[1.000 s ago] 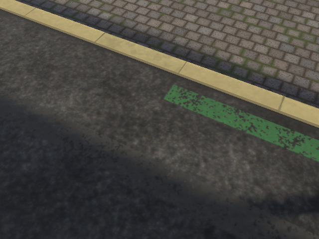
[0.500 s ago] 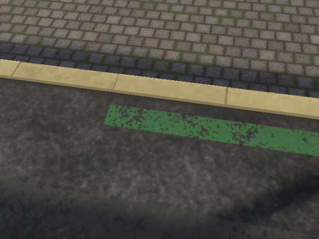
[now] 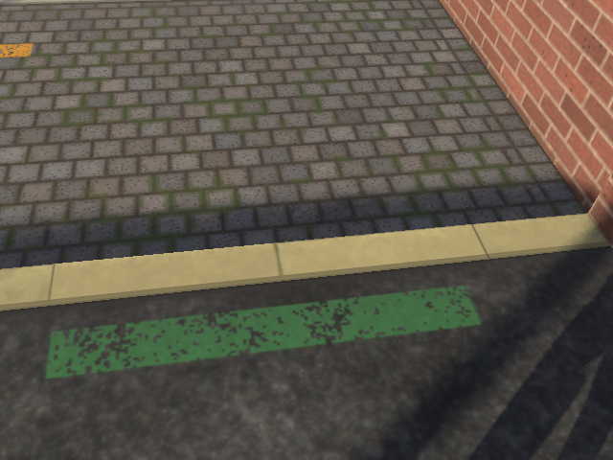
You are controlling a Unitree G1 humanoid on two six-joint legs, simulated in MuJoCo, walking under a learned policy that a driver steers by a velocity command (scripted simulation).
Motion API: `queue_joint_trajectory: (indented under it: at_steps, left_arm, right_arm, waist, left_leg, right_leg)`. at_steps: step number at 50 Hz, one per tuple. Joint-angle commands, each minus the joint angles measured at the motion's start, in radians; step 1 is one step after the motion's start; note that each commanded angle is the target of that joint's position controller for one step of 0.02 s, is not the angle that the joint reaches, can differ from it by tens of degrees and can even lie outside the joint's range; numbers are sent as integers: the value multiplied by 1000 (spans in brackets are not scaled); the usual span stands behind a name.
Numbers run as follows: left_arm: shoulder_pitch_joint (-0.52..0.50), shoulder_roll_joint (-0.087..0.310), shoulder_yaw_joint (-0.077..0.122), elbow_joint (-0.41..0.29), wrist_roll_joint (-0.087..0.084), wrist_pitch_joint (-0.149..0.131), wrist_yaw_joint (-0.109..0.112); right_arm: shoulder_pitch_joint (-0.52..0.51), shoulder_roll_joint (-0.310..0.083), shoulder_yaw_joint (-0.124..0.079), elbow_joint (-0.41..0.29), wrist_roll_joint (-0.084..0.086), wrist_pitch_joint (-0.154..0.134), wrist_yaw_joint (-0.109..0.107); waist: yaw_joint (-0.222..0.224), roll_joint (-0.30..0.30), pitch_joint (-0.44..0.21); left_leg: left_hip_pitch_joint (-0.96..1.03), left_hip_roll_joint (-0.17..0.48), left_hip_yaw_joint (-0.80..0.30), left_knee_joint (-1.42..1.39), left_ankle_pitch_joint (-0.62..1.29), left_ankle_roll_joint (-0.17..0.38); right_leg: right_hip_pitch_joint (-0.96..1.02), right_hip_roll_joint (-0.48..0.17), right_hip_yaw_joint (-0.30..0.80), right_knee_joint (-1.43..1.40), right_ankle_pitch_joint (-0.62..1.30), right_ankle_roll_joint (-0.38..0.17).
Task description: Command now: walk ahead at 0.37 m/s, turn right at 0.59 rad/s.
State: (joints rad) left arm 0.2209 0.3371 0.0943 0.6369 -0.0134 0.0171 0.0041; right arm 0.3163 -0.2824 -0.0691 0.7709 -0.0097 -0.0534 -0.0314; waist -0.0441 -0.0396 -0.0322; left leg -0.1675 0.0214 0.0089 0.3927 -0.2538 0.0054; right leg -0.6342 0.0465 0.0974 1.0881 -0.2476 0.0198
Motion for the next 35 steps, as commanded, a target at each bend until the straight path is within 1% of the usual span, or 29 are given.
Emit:
queue_joint_trajectory:
  at_steps: [1, 4, 6, 8, 9, 11, 12, 13, 14, 15, 16, 17, 18, 19, 20, 21, 22, 23, 24, 25, 26, 28, 30, 31, 33, 35]
  left_arm:
    - [-92, 40, 9, -93, -7, -26, -9]
    - [-144, 27, 1, -118, -10, -32, -19]
    - [-180, 12, -7, -132, -10, -35, -31]
    - [-219, -9, -18, -146, -10, -40, -43]
    - [-227, -16, -23, -149, -12, -43, -48]
    - [-234, -13, -26, -154, -15, -47, -56]
    - [-231, -5, -25, -156, -13, -49, -58]
    - [-201, 12, -18, -152, -11, -51, -59]
    - [-112, 36, -2, -128, -8, -52, -57]
    - [45, 87, 28, -76, -7, -49, -48]
    - [222, 151, 53, -41, -6, -39, -31]
    - [236, 278, 62, -38, -5, -43, -21]
    - [247, 185, 38, -45, 0, -57, -25]
    - [200, 140, 20, -29, 6, -69, -28]
    - [145, 109, 9, -25, 1, -74, -29]
    - [86, 77, -3, -28, 4, -75, -31]
    - [48, 52, -12, -33, 15, -79, -31]
    - [31, 47, -12, -32, 18, -85, -30]
    - [24, 50, -10, -24, 15, -94, -29]
    - [21, 57, -9, -13, 12, -101, -27]
    - [27, 65, -7, -2, 12, -106, -25]
    - [48, 71, -6, 22, 10, -106, -17]
    - [69, 80, -6, 41, 8, -103, -11]
    - [89, 88, -4, 52, 5, -102, -8]
    - [139, 107, 1, 81, -3, -100, -5]
    - [170, 114, 4, 108, -9, -94, -4]
  right_arm:
    - [1, -133, -26, -59, -4, -25, -3]
    - [35, -154, -31, -47, -4, -25, 3]
    - [38, -173, -37, -39, 1, -23, 7]
    - [58, -187, -41, -23, 10, -21, 12]
    - [67, -190, -41, -13, 16, -20, 16]
    - [77, -203, -45, 6, 32, -16, 25]
    - [80, -213, -48, 15, 40, -13, 29]
    - [71, -226, -51, 22, 47, -9, 31]
    - [51, -234, -51, 27, 52, -6, 30]
    - [61, -210, -41, 32, 51, -7, 27]
    - [60, -164, -18, 11, 24, -16, 25]
    - [125, -35, 26, -48, -6, -39, 34]
    - [57, -134, 2, -30, 34, -63, 37]
    - [-28, -174, -12, -62, 63, -73, 40]
    - [-56, -161, -7, -62, 51, -76, 35]
    - [-65, -154, -9, -55, 28, -74, 32]
    - [-41, -146, -11, -47, 22, -64, 36]
    - [-17, -129, -9, -38, 23, -53, 41]
    - [-4, -110, -5, -30, 22, -43, 44]
    - [-10, -101, -3, -31, 18, -33, 44]
    - [-36, -93, -1, -39, 14, -28, 43]
    - [-108, -79, 6, -62, 7, -28, 44]
    - [-185, -62, 15, -80, 12, -36, 53]
    - [-231, -52, 21, -91, 15, -41, 60]
    - [-300, -50, 25, -113, 23, -46, 71]
    - [-338, -63, 23, -132, 25, -48, 81]
  waist:
    - [-21, 172, 91]
    - [-47, 174, 107]
    - [-58, 180, 119]
    - [-72, 172, 134]
    - [-72, 165, 142]
    - [-62, 165, 155]
    - [-50, 171, 156]
    - [-19, 180, 138]
    - [50, 171, 82]
    - [127, 131, -23]
    - [206, 50, -160]
    - [120, -269, -278]
    - [180, -147, -332]
    - [170, -128, -178]
    - [138, -77, -104]
    - [103, -49, -45]
    - [65, -61, -23]
    - [43, -64, -18]
    - [28, -47, -10]
    - [18, -30, 11]
    - [19, -17, 31]
    - [35, -6, 65]
    - [62, -11, 90]
    - [81, -11, 101]
    - [107, -7, 119]
    - [112, -5, 132]
  left_leg:
    - [120, 226, -189, -240, -108, 129]
    - [158, 241, -118, -251, -18, 142]
    - [154, 246, -60, -251, 40, 141]
    - [141, 256, -20, -249, 74, 142]
    - [134, 261, -6, -248, 82, 143]
    - [130, 276, 11, -238, 118, 143]
    - [136, 288, 13, -221, 175, 143]
    - [140, 294, 23, -177, 321, 139]
    - [132, 279, 63, -66, 545, 120]
    - [78, 233, 131, 137, 702, 90]
    - [-146, 197, 151, 430, 469, 43]
    - [-521, 13, 102, 795, -292, -26]
    - [-600, 17, -79, 929, -318, -21]
    - [-675, 61, -70, 947, -236, -1]
    - [-649, 103, -57, 893, -147, 11]
    - [-605, 126, -56, 829, -83, 8]
    - [-541, 143, -65, 794, -33, 7]
    - [-503, 143, -63, 773, -4, 1]
    - [-492, 141, -56, 752, 12, -9]
    - [-500, 139, -53, 720, 37, -20]
    - [-517, 138, -51, 676, 76, -31]
    - [-544, 130, -48, 542, 189, -43]
    - [-504, 104, -29, 377, 317, -36]
    - [-480, 89, -15, 309, 369, -31]
    - [-456, 67, -11, 223, 419, -19]
    - [-481, 58, -26, 166, 398, 3]
  right_leg:
    - [-236, -65, -3, 41, 87, 26]
    - [-230, -87, -18, -88, 131, 40]
    - [-182, -102, -50, -193, 156, 40]
    - [-121, -108, -81, -288, 150, 25]
    - [-83, -104, -98, -331, 129, 11]
    - [-3, -93, -126, -408, 71, -26]
    - [39, -82, -139, -443, 39, -48]
    - [113, -59, -158, -480, 14, -74]
    - [261, -23, -184, -546, 51, -104]
    - [502, 16, -196, -592, 102, -135]
    - [826, -107, -18, -557, 101, -176]
    - [1064, -392, 536, -678, -63, -343]
    - [1032, -435, 660, -784, -124, -374]
    - [930, -392, 490, -780, -37, -327]
    - [802, -343, 361, -782, 46, -294]
    - [685, -301, 275, -805, 126, -277]
    - [603, -271, 218, -838, 193, -268]
    - [559, -264, 195, -870, 227, -274]
    - [532, -263, 168, -893, 275, -283]
    - [508, -261, 136, -913, 314, -286]
    - [493, -257, 109, -929, 338, -287]
    - [490, -237, 55, -941, 371, -272]
    - [472, -206, 1, -951, 348, -243]
    - [467, -204, -11, -960, 319, -236]
    - [496, -225, -4, -966, 266, -232]
    - [581, -258, 5, -940, 283, -224]
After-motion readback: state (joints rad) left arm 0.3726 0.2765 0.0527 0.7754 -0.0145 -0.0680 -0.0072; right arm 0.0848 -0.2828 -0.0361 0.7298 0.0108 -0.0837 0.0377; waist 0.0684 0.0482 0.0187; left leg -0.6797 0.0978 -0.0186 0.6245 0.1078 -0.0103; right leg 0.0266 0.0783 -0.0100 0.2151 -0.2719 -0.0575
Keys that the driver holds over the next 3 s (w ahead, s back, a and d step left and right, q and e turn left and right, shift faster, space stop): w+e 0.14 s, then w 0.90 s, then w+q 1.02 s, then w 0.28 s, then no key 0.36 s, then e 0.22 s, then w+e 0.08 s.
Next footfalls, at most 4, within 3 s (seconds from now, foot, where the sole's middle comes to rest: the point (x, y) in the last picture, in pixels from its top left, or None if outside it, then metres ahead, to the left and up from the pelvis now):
0.32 right None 0.23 -0.20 -0.78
0.82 left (310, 428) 0.61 -0.05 -0.78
1.32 right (411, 341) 0.83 -0.32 -0.78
1.84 left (294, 267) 1.07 -0.03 -0.78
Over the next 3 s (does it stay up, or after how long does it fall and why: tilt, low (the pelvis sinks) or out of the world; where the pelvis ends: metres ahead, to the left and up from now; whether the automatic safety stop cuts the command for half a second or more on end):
stays up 1.45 -0.01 -0.18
